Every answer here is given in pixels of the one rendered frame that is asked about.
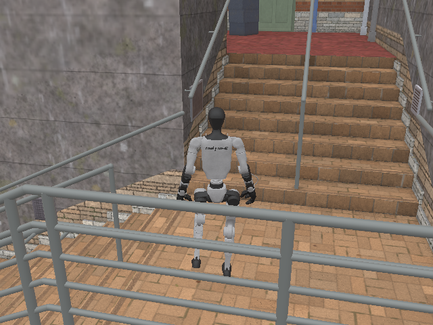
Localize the left robot shin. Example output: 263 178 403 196
193 214 203 260

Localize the left robot hand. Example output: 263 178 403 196
177 194 192 201

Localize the right robot thigh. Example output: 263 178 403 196
223 189 240 239

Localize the robot right forearm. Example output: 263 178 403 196
242 164 255 192

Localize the robot left upper arm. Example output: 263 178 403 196
185 137 202 175

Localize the robot right upper arm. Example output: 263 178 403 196
231 137 249 174

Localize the right robot hand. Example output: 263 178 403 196
240 189 256 204

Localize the robot left forearm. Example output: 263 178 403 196
178 165 191 196

